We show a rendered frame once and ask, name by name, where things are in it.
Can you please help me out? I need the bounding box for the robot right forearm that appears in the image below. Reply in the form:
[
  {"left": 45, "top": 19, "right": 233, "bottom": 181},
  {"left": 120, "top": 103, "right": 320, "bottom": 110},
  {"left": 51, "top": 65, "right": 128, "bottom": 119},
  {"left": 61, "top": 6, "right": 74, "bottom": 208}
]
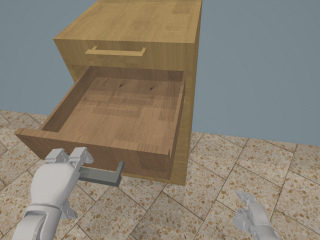
[{"left": 253, "top": 224, "right": 282, "bottom": 240}]

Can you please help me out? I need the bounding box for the right robot hand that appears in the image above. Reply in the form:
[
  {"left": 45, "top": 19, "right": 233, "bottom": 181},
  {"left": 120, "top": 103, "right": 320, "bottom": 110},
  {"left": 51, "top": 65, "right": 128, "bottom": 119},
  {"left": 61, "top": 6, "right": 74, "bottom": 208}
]
[{"left": 233, "top": 190, "right": 272, "bottom": 235}]

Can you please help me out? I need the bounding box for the left robot hand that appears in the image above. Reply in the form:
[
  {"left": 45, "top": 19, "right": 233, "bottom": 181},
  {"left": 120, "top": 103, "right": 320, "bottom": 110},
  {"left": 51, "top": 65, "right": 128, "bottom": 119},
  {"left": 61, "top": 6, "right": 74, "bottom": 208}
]
[{"left": 30, "top": 147, "right": 94, "bottom": 219}]

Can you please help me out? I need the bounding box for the cabinet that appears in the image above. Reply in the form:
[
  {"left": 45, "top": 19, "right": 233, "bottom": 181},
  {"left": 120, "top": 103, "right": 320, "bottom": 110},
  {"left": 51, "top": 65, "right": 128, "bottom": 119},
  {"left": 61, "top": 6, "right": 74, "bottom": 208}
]
[{"left": 53, "top": 0, "right": 203, "bottom": 186}]

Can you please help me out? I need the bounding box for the handle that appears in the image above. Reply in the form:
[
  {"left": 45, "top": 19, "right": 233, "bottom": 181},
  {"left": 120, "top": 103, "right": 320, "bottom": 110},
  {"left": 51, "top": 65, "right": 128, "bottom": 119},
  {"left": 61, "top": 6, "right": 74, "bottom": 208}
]
[
  {"left": 65, "top": 152, "right": 125, "bottom": 187},
  {"left": 85, "top": 49, "right": 145, "bottom": 64}
]

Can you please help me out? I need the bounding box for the drawer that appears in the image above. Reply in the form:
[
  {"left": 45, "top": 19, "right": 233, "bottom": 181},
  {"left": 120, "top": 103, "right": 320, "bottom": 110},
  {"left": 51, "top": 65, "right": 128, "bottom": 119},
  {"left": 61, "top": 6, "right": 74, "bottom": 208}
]
[{"left": 14, "top": 65, "right": 186, "bottom": 180}]

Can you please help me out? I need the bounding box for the robot left forearm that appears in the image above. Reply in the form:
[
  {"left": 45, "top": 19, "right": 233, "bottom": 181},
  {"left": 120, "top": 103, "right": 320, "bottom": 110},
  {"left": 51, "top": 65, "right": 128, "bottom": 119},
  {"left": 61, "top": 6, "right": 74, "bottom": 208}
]
[{"left": 11, "top": 203, "right": 62, "bottom": 240}]

